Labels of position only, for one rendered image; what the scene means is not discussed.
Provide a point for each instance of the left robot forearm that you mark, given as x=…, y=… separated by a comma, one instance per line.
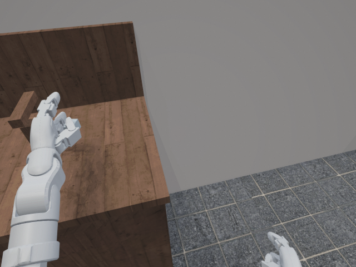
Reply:
x=33, y=237

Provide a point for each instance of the tap lever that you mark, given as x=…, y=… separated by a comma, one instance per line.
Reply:
x=76, y=122

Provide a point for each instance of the counter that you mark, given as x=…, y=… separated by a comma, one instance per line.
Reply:
x=112, y=203

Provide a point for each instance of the robot right hand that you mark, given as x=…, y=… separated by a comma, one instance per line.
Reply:
x=287, y=256

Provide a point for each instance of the robot left hand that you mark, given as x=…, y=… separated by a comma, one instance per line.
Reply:
x=48, y=133

